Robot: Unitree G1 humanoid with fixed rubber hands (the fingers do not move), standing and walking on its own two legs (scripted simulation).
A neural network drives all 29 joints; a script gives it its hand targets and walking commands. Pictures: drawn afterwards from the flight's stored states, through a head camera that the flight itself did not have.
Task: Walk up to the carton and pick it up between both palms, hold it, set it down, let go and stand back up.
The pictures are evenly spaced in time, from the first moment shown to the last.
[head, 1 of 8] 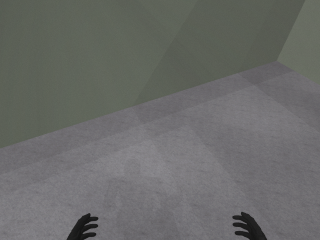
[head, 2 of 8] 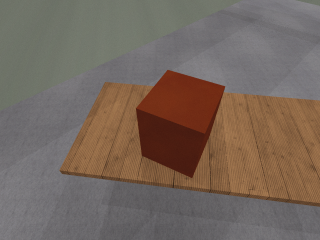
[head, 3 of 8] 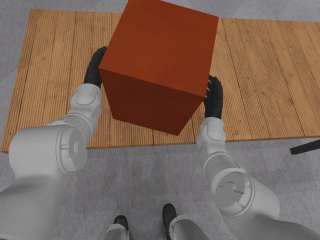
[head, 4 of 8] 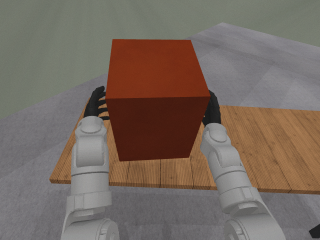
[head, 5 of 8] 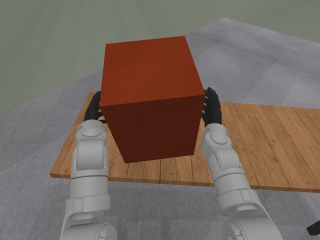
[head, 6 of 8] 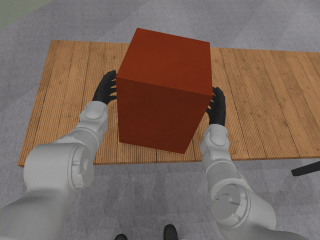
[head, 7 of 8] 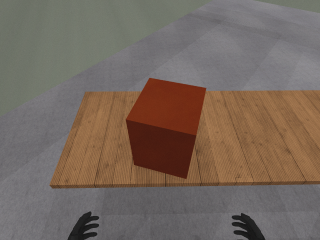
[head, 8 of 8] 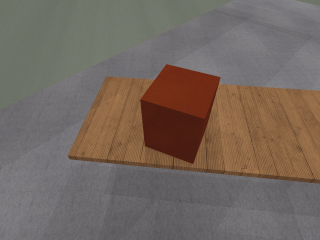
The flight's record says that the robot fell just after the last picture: no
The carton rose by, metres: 0.23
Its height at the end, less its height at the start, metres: +0.00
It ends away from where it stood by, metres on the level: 0.02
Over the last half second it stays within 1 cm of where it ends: yes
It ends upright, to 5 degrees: yes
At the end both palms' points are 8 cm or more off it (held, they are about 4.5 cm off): yes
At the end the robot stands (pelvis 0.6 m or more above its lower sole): yes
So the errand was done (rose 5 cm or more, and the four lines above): yes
